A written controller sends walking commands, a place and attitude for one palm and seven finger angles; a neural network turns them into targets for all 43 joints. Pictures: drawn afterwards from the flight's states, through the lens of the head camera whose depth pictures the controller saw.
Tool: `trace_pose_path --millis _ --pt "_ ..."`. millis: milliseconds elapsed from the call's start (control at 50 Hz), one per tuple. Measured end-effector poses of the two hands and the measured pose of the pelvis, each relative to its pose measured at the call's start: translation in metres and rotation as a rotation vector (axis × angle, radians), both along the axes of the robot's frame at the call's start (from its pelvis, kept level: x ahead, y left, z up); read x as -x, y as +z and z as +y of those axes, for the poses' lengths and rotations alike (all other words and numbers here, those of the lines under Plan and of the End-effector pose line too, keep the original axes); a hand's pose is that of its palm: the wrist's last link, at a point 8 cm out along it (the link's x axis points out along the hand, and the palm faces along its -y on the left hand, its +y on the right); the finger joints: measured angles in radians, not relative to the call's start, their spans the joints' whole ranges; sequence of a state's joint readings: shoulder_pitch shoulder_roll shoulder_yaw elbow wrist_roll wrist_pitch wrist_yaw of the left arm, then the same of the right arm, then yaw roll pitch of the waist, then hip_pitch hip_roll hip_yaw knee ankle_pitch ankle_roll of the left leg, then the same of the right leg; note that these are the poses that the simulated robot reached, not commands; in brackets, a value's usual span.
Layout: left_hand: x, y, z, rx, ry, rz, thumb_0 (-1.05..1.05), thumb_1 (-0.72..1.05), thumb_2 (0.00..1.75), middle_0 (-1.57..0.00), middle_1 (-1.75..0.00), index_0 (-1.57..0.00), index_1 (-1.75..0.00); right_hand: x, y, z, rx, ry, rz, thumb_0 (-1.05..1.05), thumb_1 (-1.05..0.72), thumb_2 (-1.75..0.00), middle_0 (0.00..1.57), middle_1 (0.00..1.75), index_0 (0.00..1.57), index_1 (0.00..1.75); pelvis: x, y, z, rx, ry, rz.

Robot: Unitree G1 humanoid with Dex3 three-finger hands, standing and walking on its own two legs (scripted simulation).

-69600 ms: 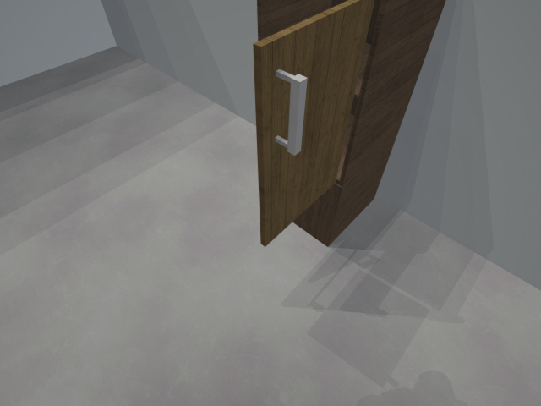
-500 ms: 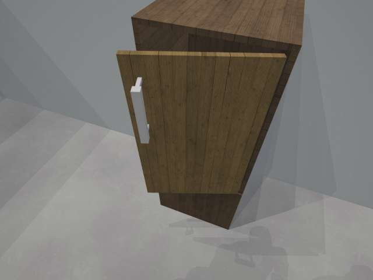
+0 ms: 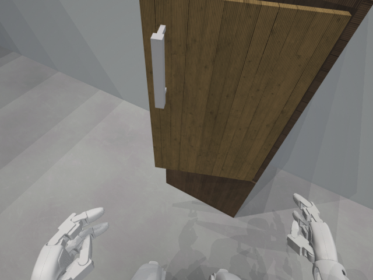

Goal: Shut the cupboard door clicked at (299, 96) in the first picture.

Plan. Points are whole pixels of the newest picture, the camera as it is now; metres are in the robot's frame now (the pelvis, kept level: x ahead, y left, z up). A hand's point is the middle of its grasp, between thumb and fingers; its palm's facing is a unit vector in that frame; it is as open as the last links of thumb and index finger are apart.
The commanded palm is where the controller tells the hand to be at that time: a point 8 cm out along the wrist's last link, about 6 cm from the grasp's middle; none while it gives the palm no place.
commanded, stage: raise the hand and make a fist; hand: left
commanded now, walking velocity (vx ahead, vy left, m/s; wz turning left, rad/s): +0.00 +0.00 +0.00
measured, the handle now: (161, 69) +0.49 +0.12 +0.18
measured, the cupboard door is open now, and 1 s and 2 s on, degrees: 20 20 20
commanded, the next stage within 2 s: bring the fist close to the handle in 1.46 s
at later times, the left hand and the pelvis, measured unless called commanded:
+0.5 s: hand (74, 203) +0.21 +0.21 +0.12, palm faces +0.06 -1.00 -0.06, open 3.7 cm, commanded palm +0.18 +0.25 +0.12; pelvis +0.02 +0.02 +0.02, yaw +0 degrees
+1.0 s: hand (77, 173) +0.24 +0.21 +0.16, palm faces -0.02 -1.00 -0.07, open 3.1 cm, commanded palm +0.22 +0.26 +0.18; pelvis +0.02 +0.02 +0.05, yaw +0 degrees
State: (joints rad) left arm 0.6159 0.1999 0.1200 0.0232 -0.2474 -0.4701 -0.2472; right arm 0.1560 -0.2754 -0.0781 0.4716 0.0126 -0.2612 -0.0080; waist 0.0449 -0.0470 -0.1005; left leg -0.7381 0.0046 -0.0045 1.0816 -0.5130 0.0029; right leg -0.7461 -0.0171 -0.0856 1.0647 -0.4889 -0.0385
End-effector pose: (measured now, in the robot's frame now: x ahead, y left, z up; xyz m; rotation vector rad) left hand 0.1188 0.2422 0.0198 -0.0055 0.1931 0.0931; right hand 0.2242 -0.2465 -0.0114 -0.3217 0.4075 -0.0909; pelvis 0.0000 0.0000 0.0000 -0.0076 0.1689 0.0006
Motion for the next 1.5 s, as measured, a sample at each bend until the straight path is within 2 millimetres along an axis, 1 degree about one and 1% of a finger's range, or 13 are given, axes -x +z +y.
trace_pose_path --millis 60,140,240,340,440,520,640,760,840,980,1140,1320,1500 --pt "0.001 0.027 0.011 -0.059 0.046 -0.120 0.03 0.90 0.90 -0.50 -0.63 -0.50 -0.63 -0.014 -0.013 0.021 -0.017 0.061 0.000 0.01 -0.91 -0.90 0.20 0.30 0.19 0.30 -0.001 -0.007 0.002 0.022 0.020 0.014" --pt "-0.032 0.068 0.001 -0.084 -0.049 -0.355 0.03 0.90 0.90 -0.57 -0.71 -0.57 -0.71 -0.013 -0.037 0.050 -0.080 0.098 0.039 0.01 -0.91 -0.90 0.20 0.30 0.20 0.30 0.002 -0.012 0.007 0.041 0.030 0.022" --pt "-0.077 0.067 -0.020 -0.033 -0.243 -0.216 0.02 0.90 0.90 -0.66 -0.81 -0.67 -0.81 0.021 -0.052 0.067 -0.192 0.007 0.155 0.01 -0.91 -0.90 0.21 0.30 0.20 0.30 -0.002 -0.001 0.012 0.030 0.007 0.023" --pt "-0.077 0.062 -0.002 -0.013 -0.151 -0.016 0.02 0.90 0.90 -0.75 -0.91 -0.76 -0.91 0.057 -0.047 0.057 -0.199 -0.110 0.246 0.01 -0.90 -0.90 0.21 0.30 0.20 0.30 -0.014 0.016 0.017 0.014 -0.020 0.002" --pt "-0.065 0.092 0.026 -0.075 -0.005 -0.163 0.02 0.90 0.90 -0.85 -1.01 -0.85 -1.01 0.071 -0.041 0.039 -0.115 -0.111 0.281 0.01 -0.91 -0.90 0.21 0.30 0.20 0.30 -0.018 0.021 0.021 0.020 -0.010 -0.010" --pt "-0.069 0.100 0.019 -0.063 -0.064 -0.248 0.02 0.90 0.90 -0.92 -1.09 -0.92 -1.09 0.068 -0.036 0.028 -0.065 -0.094 0.262 0.01 -0.91 -0.90 0.21 0.30 0.20 0.30 -0.015 0.020 0.024 0.030 0.004 -0.017" --pt "-0.082 0.096 0.005 -0.054 -0.183 -0.169 0.02 0.90 0.90 -1.03 -1.21 -1.03 -1.21 0.050 -0.015 0.029 -0.076 -0.121 0.156 0.01 -0.91 -0.90 0.20 0.30 0.20 0.30 -0.016 0.027 0.027 0.026 -0.007 -0.042" --pt "-0.087 0.134 0.026 -0.088 -0.062 -0.278 0.02 0.89 0.90 -1.14 -1.33 -1.15 -1.33 0.032 0.002 0.047 -0.119 -0.071 0.082 0.01 -0.91 -0.90 0.20 0.30 0.20 0.30 -0.021 0.035 0.026 0.025 -0.007 -0.079" --pt "-0.090 0.147 0.026 -0.084 -0.054 -0.304 0.02 0.90 0.90 -1.21 -1.40 -1.21 -1.41 0.026 0.005 0.058 -0.141 -0.018 0.076 0.01 -0.91 -0.90 0.20 0.30 0.20 0.30 -0.022 0.040 0.026 0.027 0.004 -0.100" --pt "-0.100 0.140 0.016 -0.073 -0.129 -0.179 0.02 0.90 0.90 -1.27 -1.47 -1.28 -1.48 0.029 0.007 0.059 -0.143 -0.013 0.103 0.01 -0.91 -0.90 0.21 0.30 0.20 0.30 -0.022 0.048 0.022 0.018 0.002 -0.129" --pt "-0.115 0.179 0.030 -0.089 -0.063 -0.310 0.02 0.90 0.90 -1.29 -1.49 -1.30 -1.50 0.035 0.008 0.045 -0.130 -0.029 0.124 0.01 -0.91 -0.90 0.21 0.30 0.20 0.30 -0.023 0.056 0.016 0.015 0.004 -0.157" --pt "-0.112 0.148 0.008 -0.043 -0.122 -0.130 0.02 0.90 0.90 -1.30 -1.50 -1.30 -1.50 0.037 0.013 0.030 -0.126 -0.071 0.116 0.01 -0.91 -0.90 0.20 0.30 0.20 0.30 -0.025 0.059 0.013 0.003 -0.012 -0.161" --pt "-0.109 0.174 0.014 -0.087 -0.055 -0.293 0.02 0.90 0.90 -1.30 -1.50 -1.30 -1.50 0.035 0.012 0.030 -0.121 -0.035 0.119 0.01 -0.91 -0.90 0.20 0.30 0.20 0.30 -0.022 0.059 0.007 0.006 0.001 -0.173"
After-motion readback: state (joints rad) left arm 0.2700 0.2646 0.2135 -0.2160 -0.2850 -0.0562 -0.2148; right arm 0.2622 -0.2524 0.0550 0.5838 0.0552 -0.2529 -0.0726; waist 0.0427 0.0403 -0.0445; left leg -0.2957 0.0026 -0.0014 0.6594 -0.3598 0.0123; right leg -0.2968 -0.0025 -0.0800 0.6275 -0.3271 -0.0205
